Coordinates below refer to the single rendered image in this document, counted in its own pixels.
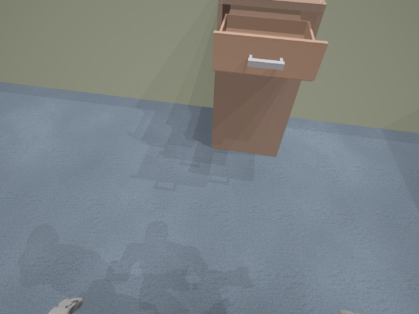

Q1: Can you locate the handle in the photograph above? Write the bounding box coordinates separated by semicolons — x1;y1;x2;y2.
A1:
247;55;285;70

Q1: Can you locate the cabinet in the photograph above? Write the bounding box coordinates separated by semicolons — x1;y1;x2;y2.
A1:
211;0;327;157

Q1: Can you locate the left robot hand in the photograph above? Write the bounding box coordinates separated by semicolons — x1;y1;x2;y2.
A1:
48;298;83;314

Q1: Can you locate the drawer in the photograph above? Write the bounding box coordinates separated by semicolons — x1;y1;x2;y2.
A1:
212;14;328;82

